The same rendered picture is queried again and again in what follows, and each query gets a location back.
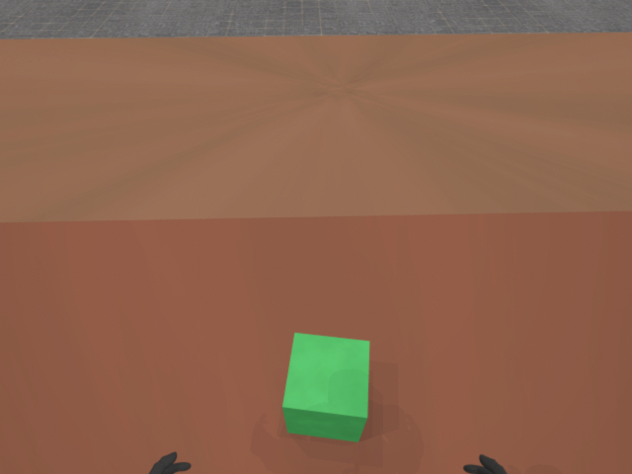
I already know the carton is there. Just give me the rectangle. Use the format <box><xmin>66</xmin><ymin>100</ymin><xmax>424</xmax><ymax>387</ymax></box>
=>
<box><xmin>282</xmin><ymin>333</ymin><xmax>369</xmax><ymax>442</ymax></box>

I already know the right robot hand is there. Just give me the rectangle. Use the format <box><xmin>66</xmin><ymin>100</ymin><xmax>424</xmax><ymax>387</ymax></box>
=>
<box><xmin>463</xmin><ymin>454</ymin><xmax>507</xmax><ymax>474</ymax></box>

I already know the left robot hand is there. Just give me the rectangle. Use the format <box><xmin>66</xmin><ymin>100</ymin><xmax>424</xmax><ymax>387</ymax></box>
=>
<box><xmin>149</xmin><ymin>452</ymin><xmax>191</xmax><ymax>474</ymax></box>

